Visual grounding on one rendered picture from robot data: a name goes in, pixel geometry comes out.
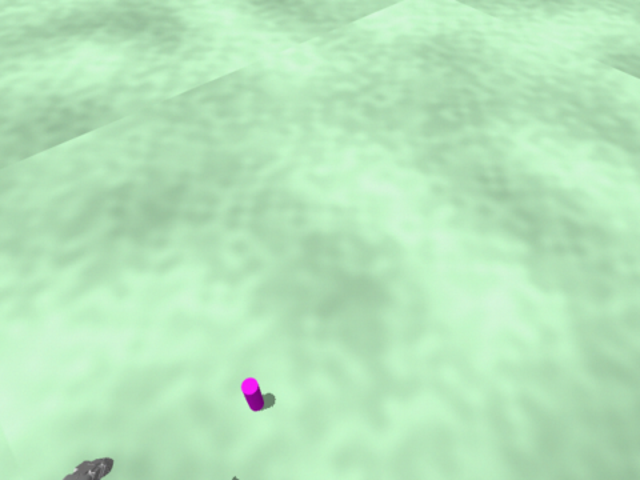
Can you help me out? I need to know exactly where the left robot hand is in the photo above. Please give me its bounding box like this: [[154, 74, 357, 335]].
[[62, 458, 113, 480]]

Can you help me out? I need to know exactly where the can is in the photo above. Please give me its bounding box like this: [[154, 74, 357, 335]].
[[241, 378, 264, 411]]

